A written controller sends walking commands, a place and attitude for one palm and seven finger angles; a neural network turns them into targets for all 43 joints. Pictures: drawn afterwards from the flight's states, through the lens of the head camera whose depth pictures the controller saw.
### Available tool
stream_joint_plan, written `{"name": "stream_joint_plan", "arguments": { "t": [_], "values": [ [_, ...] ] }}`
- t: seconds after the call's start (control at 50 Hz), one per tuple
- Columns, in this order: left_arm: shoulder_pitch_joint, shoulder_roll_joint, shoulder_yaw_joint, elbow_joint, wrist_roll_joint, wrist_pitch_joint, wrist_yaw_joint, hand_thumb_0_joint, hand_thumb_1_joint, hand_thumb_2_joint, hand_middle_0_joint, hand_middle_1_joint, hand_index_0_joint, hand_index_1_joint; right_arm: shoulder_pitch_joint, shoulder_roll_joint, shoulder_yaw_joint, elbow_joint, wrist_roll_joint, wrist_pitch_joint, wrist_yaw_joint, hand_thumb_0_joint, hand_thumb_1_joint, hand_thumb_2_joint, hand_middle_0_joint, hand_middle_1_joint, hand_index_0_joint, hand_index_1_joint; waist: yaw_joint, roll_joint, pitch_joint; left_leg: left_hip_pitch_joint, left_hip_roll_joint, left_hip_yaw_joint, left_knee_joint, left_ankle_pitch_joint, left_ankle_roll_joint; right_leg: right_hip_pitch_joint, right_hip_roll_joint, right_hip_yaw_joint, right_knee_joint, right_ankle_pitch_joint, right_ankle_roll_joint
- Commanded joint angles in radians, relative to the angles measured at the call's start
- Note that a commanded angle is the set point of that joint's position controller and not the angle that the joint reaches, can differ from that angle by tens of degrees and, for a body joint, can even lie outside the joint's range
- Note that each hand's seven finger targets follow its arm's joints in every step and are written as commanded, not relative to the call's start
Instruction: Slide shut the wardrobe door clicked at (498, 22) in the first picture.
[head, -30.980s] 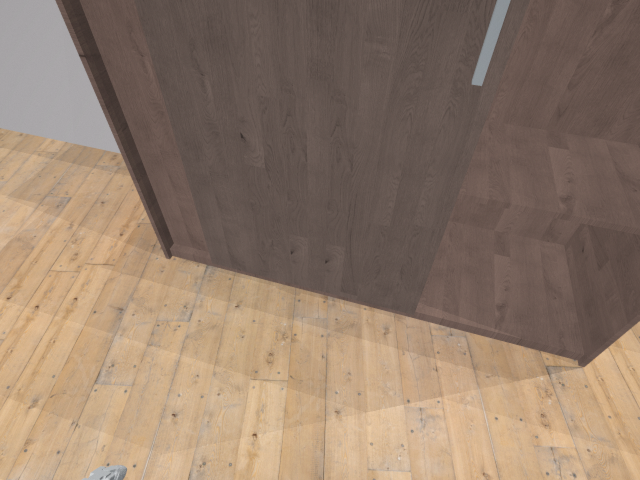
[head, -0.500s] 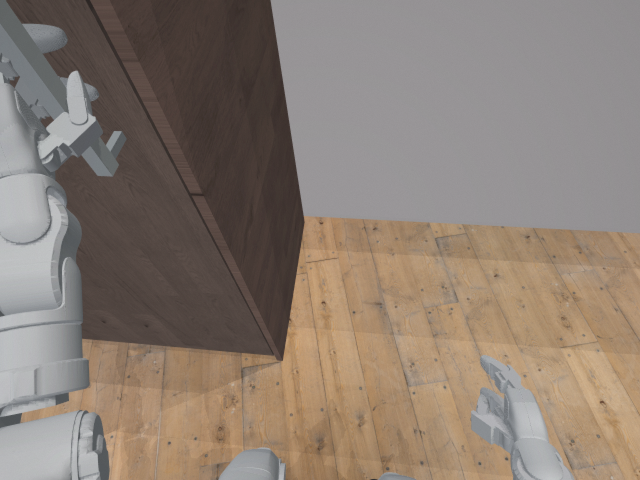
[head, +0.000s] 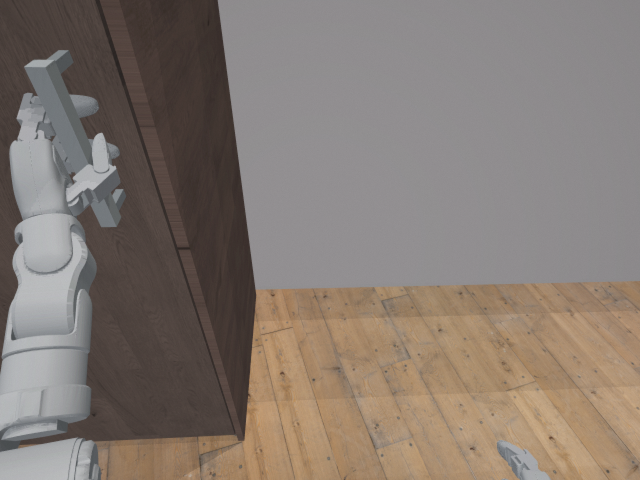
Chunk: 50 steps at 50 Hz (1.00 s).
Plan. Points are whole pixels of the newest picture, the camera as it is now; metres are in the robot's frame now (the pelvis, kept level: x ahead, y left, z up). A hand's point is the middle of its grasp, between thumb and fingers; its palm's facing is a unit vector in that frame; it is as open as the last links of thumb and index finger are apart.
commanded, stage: stop walking and hold the door there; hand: left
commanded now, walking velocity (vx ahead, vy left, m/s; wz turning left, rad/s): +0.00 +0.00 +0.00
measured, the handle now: (87, 146) +0.40 +0.29 +0.24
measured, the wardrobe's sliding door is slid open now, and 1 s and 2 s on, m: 0.00 0.00 0.00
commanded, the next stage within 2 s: none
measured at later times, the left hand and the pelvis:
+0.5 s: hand (108, 171) +0.37 +0.25 +0.24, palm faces +0.36 -0.93 -0.07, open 6.2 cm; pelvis +0.02 +0.03 +0.00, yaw +0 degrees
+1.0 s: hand (102, 173) +0.37 +0.26 +0.23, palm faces +0.30 -0.95 -0.12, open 6.2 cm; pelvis -0.02 +0.07 -0.01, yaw +0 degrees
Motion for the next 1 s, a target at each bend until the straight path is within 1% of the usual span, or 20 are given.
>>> {"name": "stream_joint_plan", "arguments": {
  "t": [0.0,0.1,0.16,0.2,0.24,0.3,0.44,0.56,0.58,0.64,0.7,0.76,0.78,0.82,0.84,0.86,0.88,0.92,0.94,0.98],
  "values": [
    [-0.355,0.189,-0.013,-0.317,0.014,-0.118,-0.026,0.000,0.900,0.900,-0.450,-1.400,-0.450,-1.400,-0.170,-0.141,-0.041,-0.159,-0.003,-0.058,-0.016,0.000,-0.900,-0.900,0.200,0.300,0.200,0.300,0.040,0.070,-0.249,0.143,0.151,-0.159,-0.088,0.320,-0.022,0.045,-0.106,0.020,-0.009,0.228,-0.006],
    [-0.376,0.121,-0.075,-0.381,0.011,-0.120,-0.035,0.000,0.900,0.900,-0.450,-1.400,-0.450,-1.400,-0.173,-0.127,-0.039,-0.156,-0.003,-0.063,-0.013,0.000,-0.900,-0.900,0.200,0.300,0.200,0.300,0.035,0.084,-0.269,0.201,0.165,-0.153,-0.079,0.409,-0.033,0.017,-0.100,0.001,0.007,0.220,-0.003],
    [-0.376,0.139,-0.059,-0.389,0.017,-0.118,-0.031,0.000,0.900,0.900,-0.450,-1.400,-0.450,-1.400,-0.167,-0.126,-0.038,-0.148,-0.007,-0.058,-0.013,0.000,-0.900,-0.900,0.200,0.300,0.200,0.300,0.035,0.091,-0.265,0.212,0.175,-0.151,-0.073,0.465,-0.039,0.006,-0.101,-0.003,0.015,0.209,-0.003],
    [-0.385,0.104,-0.092,-0.420,0.013,-0.120,-0.036,0.000,0.900,0.900,-0.450,-1.400,-0.450,-1.400,-0.175,-0.121,-0.036,-0.153,-0.008,-0.058,-0.011,0.000,-0.900,-0.900,0.200,0.300,0.200,0.300,0.031,0.102,-0.262,0.228,0.178,-0.149,-0.071,0.488,-0.044,-0.009,-0.099,-0.012,0.019,0.194,-0.002],
    [-0.369,0.141,-0.055,-0.410,0.017,-0.119,-0.031,0.000,0.900,0.900,-0.450,-1.400,-0.450,-1.400,-0.169,-0.121,-0.037,-0.147,-0.009,-0.053,-0.011,0.000,-0.900,-0.900,0.200,0.300,0.200,0.300,0.031,0.100,-0.264,0.233,0.185,-0.148,-0.063,0.534,-0.044,-0.009,-0.101,-0.011,0.024,0.195,-0.002],
    [-0.373,0.089,-0.098,-0.441,0.010,-0.119,-0.039,0.000,0.900,0.900,-0.450,-1.400,-0.450,-1.400,-0.178,-0.115,-0.035,-0.158,-0.008,-0.049,-0.006,0.000,-0.900,-0.900,0.200,0.300,0.200,0.300,0.026,0.111,-0.249,0.238,0.185,-0.147,-0.063,0.554,-0.052,-0.021,-0.098,-0.015,0.031,0.173,-0.002],
    [-0.323,0.106,-0.079,-0.481,0.015,-0.113,-0.032,0.000,0.900,0.900,-0.450,-1.400,-0.450,-1.400,-0.180,-0.112,-0.035,-0.170,-0.009,-0.039,-0.002,0.000,-0.900,-0.900,0.200,0.300,0.200,0.300,0.026,0.126,-0.252,0.253,0.196,-0.139,-0.049,0.641,-0.057,-0.017,-0.103,-0.019,0.044,0.173,-0.004],
    [-0.280,0.144,-0.033,-0.498,0.014,-0.114,-0.026,0.000,0.900,0.900,-0.450,-1.400,-0.450,-1.400,-0.176,-0.113,-0.038,-0.174,-0.005,-0.033,-0.005,0.000,-0.900,-0.900,0.200,0.300,0.200,0.300,0.027,0.101,-0.270,0.243,0.181,-0.128,-0.023,0.644,-0.057,0.028,-0.117,-0.004,0.034,0.288,-0.012],
    [-0.270,0.122,-0.053,-0.503,0.013,-0.112,-0.027,0.000,0.900,0.900,-0.450,-1.400,-0.450,-1.400,-0.183,-0.113,-0.036,-0.181,-0.004,-0.029,-0.006,0.000,-0.900,-0.900,0.200,0.300,0.200,0.300,0.027,0.108,-0.267,0.225,0.173,-0.126,-0.012,0.640,-0.054,0.044,-0.130,0.009,0.033,0.330,-0.016],
    [-0.252,0.157,-0.023,-0.519,0.014,-0.106,-0.015,0.000,0.900,0.900,-0.450,-1.400,-0.450,-1.400,-0.183,-0.123,-0.042,-0.191,0.004,-0.010,-0.010,0.000,-0.900,-0.900,0.200,0.300,0.200,0.300,0.025,0.094,-0.286,0.182,0.155,-0.132,0.050,0.616,-0.049,0.080,-0.200,0.080,0.060,0.498,-0.042],
    [-0.242,0.192,0.008,-0.496,0.016,-0.097,0.000,0.000,0.900,0.900,-0.450,-1.400,-0.450,-1.400,-0.188,-0.131,-0.048,-0.197,0.004,0.019,-0.013,0.000,-0.900,-0.900,0.200,0.300,0.200,0.300,0.021,0.024,-0.294,0.113,0.109,-0.126,0.139,0.464,-0.055,0.093,-0.292,0.156,0.069,0.668,-0.076],
    [-0.274,0.187,0.001,-0.481,0.024,-0.095,0.007,0.000,0.900,0.900,-0.450,-1.400,-0.450,-1.400,-0.212,-0.112,-0.040,-0.208,-0.001,0.036,-0.015,0.000,-0.900,-0.900,0.200,0.300,0.200,0.300,0.034,-0.098,-0.271,-0.074,0.031,-0.147,0.179,-0.011,-0.063,0.193,-0.403,0.245,0.073,0.791,-0.127],
    [-0.288,0.181,-0.007,-0.478,0.026,-0.089,0.005,0.000,0.900,0.900,-0.450,-1.400,-0.450,-1.400,-0.221,-0.111,-0.037,-0.209,-0.002,0.038,-0.012,0.000,-0.900,-0.900,0.200,0.300,0.200,0.300,0.042,-0.125,-0.259,-0.125,0.021,-0.169,0.171,-0.123,-0.059,0.215,-0.433,0.260,0.063,0.770,-0.137],
    [-0.319,0.173,-0.022,-0.485,0.027,-0.077,0.004,0.000,0.900,0.900,-0.450,-1.400,-0.450,-1.400,-0.232,-0.106,-0.033,-0.206,0.000,0.041,-0.011,0.000,-0.900,-0.900,0.200,0.300,0.200,0.300,0.037,-0.150,-0.262,-0.121,0.025,-0.191,0.127,-0.138,-0.052,0.218,-0.452,0.226,0.080,0.724,-0.127],
    [-0.342,0.223,0.026,-0.473,0.029,-0.074,0.009,0.000,0.900,0.900,-0.450,-1.400,-0.450,-1.400,-0.233,-0.115,-0.037,-0.193,-0.001,0.041,-0.013,0.000,-0.900,-0.900,0.200,0.300,0.200,0.300,0.030,-0.138,-0.274,-0.060,0.029,-0.173,0.069,-0.051,-0.052,0.182,-0.434,0.183,0.107,0.701,-0.107],
    [-0.374,0.194,-0.010,-0.496,0.029,-0.074,0.003,0.000,0.900,0.900,-0.450,-1.400,-0.450,-1.400,-0.238,-0.111,-0.039,-0.188,0.001,0.043,-0.013,0.000,-0.900,-0.900,0.200,0.300,0.200,0.300,0.023,-0.091,-0.300,0.027,0.035,-0.145,0.014,0.125,-0.048,0.143,-0.391,0.120,0.146,0.651,-0.072],
    [-0.387,0.173,-0.028,-0.500,0.025,-0.079,-0.002,0.000,0.900,0.900,-0.450,-1.400,-0.450,-1.400,-0.246,-0.108,-0.042,-0.194,0.002,0.040,-0.015,0.000,-0.900,-0.900,0.200,0.300,0.200,0.300,0.028,-0.048,-0.307,0.131,0.078,-0.113,-0.007,0.321,-0.038,0.059,-0.322,0.037,0.176,0.532,-0.027],
    [-0.380,0.069,-0.136,-0.519,0.016,-0.092,-0.014,0.000,0.900,0.900,-0.450,-1.400,-0.450,-1.400,-0.240,-0.119,-0.037,-0.216,0.009,0.036,-0.003,0.000,-0.900,-0.900,0.200,0.300,0.200,0.300,0.023,0.166,-0.303,0.305,0.276,-0.301,-0.069,0.736,0.044,-0.184,-0.151,-0.093,0.373,-0.196,0.049],
    [-0.405,0.038,-0.175,-0.550,0.025,-0.100,-0.023,0.000,0.900,0.900,-0.450,-1.400,-0.450,-1.400,-0.232,-0.111,-0.038,-0.227,0.002,0.023,0.007,0.000,-0.900,-0.900,0.200,0.300,0.200,0.300,0.026,0.204,-0.299,0.321,0.306,-0.321,-0.082,0.828,0.077,-0.245,-0.115,-0.083,0.539,-0.390,0.043],
    [-0.393,0.047,-0.170,-0.525,0.029,-0.100,-0.025,0.000,0.900,0.900,-0.450,-1.400,-0.450,-1.400,-0.214,-0.125,-0.052,-0.192,0.002,-0.003,0.017,0.000,-0.900,-0.900,0.200,0.300,0.200,0.300,0.018,0.096,-0.278,0.344,0.281,-0.242,-0.037,0.856,0.090,-0.282,-0.123,-0.081,0.633,-0.373,0.044]
  ]
}}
